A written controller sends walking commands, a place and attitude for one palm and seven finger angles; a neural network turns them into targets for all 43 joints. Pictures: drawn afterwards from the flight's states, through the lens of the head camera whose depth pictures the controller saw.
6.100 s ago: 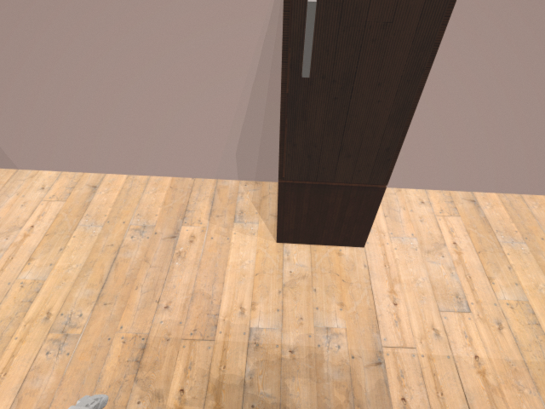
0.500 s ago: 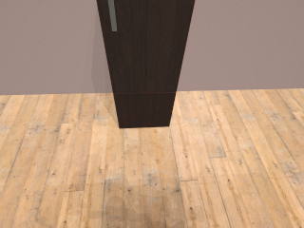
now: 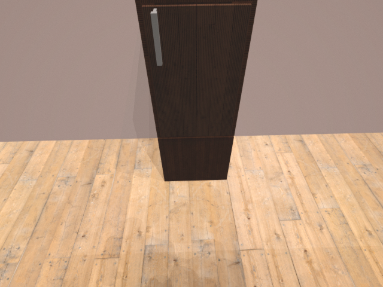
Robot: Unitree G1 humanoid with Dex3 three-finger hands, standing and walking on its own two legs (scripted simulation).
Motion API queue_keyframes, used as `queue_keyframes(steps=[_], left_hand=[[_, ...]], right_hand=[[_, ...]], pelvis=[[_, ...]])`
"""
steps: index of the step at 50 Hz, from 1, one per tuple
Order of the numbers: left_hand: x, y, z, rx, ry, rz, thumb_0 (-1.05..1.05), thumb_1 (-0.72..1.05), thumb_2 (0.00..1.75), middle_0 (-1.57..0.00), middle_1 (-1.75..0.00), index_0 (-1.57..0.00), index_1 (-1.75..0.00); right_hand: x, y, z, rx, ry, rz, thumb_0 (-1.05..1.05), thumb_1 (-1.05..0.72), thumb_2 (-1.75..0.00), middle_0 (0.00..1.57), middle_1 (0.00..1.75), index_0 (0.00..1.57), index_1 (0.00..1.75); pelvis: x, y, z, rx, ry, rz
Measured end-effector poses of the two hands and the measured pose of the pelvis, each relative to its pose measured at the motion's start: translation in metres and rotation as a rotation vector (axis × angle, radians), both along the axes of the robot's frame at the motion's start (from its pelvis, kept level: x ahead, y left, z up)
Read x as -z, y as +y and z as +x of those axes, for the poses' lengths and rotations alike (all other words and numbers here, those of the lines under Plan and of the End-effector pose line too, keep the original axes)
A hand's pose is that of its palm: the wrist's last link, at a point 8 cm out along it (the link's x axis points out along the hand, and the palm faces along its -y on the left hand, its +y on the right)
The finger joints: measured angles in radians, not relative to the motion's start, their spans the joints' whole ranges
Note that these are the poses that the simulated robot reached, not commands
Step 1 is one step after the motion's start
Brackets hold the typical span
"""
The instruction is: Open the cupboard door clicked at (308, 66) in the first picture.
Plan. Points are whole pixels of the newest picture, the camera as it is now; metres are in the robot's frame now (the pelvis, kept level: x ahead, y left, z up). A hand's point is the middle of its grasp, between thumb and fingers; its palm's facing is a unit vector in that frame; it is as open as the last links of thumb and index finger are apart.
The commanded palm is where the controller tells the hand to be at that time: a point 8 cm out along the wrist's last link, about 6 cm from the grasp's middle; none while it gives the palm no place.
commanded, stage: take the last steps up to it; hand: left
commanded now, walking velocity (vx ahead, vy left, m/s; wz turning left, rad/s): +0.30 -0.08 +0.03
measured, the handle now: (157, 38) +0.84 +0.15 +0.16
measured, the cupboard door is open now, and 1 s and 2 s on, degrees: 0 0 0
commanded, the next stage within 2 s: come to a stop and stand still in 0.80 s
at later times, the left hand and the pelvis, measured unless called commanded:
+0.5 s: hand out of the picture -0.01 +0.14 -0.18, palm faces +0.15 -0.98 -0.11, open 7.4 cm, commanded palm none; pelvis +0.13 +0.02 -0.02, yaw +1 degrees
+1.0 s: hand (149, 214) +0.36 +0.15 -0.16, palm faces +0.04 -0.97 -0.24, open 7.3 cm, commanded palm none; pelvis +0.29 -0.04 +0.00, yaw +0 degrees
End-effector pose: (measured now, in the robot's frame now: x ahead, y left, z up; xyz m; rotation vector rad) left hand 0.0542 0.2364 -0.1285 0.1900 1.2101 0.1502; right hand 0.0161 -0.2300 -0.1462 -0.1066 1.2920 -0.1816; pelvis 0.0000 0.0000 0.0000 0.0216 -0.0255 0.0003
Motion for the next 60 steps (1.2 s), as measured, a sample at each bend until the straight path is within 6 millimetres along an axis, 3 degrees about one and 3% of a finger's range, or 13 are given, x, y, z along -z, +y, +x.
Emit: queue_keyframes(steps=[5,11,16,22,25,27,34,39,44,47,50,55,60], left_hand=[[-0.001,-0.023,-0.023,-0.077,0.019,-0.008,0.00,0.93,0.90,-0.20,-0.30,-0.20,-0.30],[-0.002,-0.043,-0.072,-0.137,0.210,-0.039,0.00,0.93,0.90,-0.20,-0.30,-0.20,-0.30],[0.000,-0.057,-0.096,-0.186,0.347,-0.090,0.00,0.92,0.90,-0.20,-0.30,-0.20,-0.30],[0.011,-0.054,-0.091,-0.238,0.458,-0.146,0.00,0.91,0.90,-0.20,-0.30,-0.20,-0.30],[0.024,-0.040,-0.069,-0.221,0.485,-0.160,0.00,0.91,0.90,-0.20,-0.30,-0.20,-0.30],[0.027,-0.027,-0.039,-0.188,0.455,-0.147,0.01,0.91,0.90,-0.20,-0.30,-0.20,-0.30],[0.015,0.012,0.117,-0.108,0.138,-0.066,0.01,0.91,0.90,-0.20,-0.30,-0.19,-0.30],[-0.002,0.010,0.213,-0.052,-0.018,-0.021,0.00,0.92,0.90,-0.20,-0.30,-0.19,-0.30],[-0.002,-0.011,0.280,0.009,-0.077,0.025,0.00,0.91,0.90,-0.20,-0.30,-0.19,-0.30],[0.000,-0.028,0.293,0.001,-0.070,0.025,0.00,0.91,0.90,-0.20,-0.30,-0.19,-0.30],[-0.002,-0.044,0.291,-0.023,-0.015,0.011,0.00,0.92,0.90,-0.20,-0.30,-0.19,-0.30],[-0.002,-0.047,0.287,-0.055,0.076,0.019,0.00,0.94,0.90,-0.20,-0.30,-0.20,-0.30],[0.006,-0.041,0.284,-0.088,0.114,0.001,0.00,0.93,0.90,-0.21,-0.30,-0.20,-0.30]], right_hand=[[0.004,-0.014,-0.015,-0.007,0.107,0.024,0.00,-0.91,-0.90,0.20,0.30,0.20,0.30],[-0.005,-0.025,0.011,-0.008,0.115,0.014,0.01,-0.91,-0.90,0.20,0.30,0.20,0.30],[-0.006,-0.017,0.061,-0.043,0.094,0.004,0.01,-0.91,-0.90,0.20,0.30,0.20,0.30],[-0.003,0.016,0.156,-0.117,-0.018,-0.003,0.01,-0.91,-0.90,0.20,0.30,0.20,0.30],[0.002,0.034,0.195,-0.115,-0.110,-0.015,0.00,-0.91,-0.90,0.20,0.30,0.20,0.30],[-0.002,0.040,0.206,-0.087,-0.140,-0.013,0.00,-0.92,-0.90,0.20,0.30,0.20,0.30],[-0.017,0.022,0.216,-0.043,-0.099,-0.046,-0.02,-0.95,-0.90,0.20,0.30,0.20,0.30],[-0.008,0.008,0.213,-0.012,-0.002,-0.008,-0.01,-0.93,-0.90,0.20,0.30,0.20,0.30],[0.016,-0.015,0.218,0.035,0.091,0.036,0.00,-0.92,-0.90,0.20,0.30,0.20,0.30],[0.021,-0.028,0.233,0.029,0.137,0.038,0.00,-0.91,-0.90,0.20,0.30,0.20,0.30],[0.012,-0.038,0.261,0.009,0.124,0.020,0.01,-0.91,-0.90,0.20,0.30,0.20,0.30],[0.004,-0.041,0.312,-0.013,0.077,0.009,0.00,-0.91,-0.90,0.20,0.30,0.20,0.30],[-0.001,-0.034,0.356,-0.057,0.029,-0.009,0.00,-0.91,-0.90,0.20,0.30,0.20,0.30]], pelvis=[[-0.003,-0.015,0.015,-0.016,-0.005,-0.009],[-0.009,-0.019,0.039,-0.033,0.004,-0.013],[-0.007,-0.011,0.066,-0.043,0.015,-0.022],[0.005,0.010,0.109,-0.046,0.019,-0.028],[0.017,0.023,0.129,-0.025,0.011,-0.024],[0.014,0.025,0.140,-0.008,0.002,-0.016],[-0.003,0.022,0.183,-0.010,0.005,-0.009],[-0.005,0.006,0.216,-0.012,0.010,0.003],[0.010,-0.022,0.256,-0.004,0.011,0.015],[0.011,-0.033,0.274,-0.007,0.008,-0.007],[0.003,-0.038,0.290,-0.008,0.009,-0.009],[-0.003,-0.041,0.308,-0.010,0.019,-0.008],[-0.002,-0.033,0.313,-0.014,0.017,-0.015]])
